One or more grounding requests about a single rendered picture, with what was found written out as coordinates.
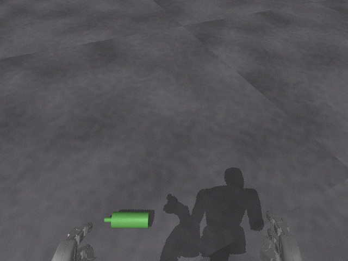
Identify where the bottle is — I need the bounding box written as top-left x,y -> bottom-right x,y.
104,212 -> 150,228

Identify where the right robot hand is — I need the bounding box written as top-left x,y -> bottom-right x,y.
259,211 -> 303,261

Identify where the left robot hand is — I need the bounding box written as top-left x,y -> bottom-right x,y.
51,222 -> 97,261

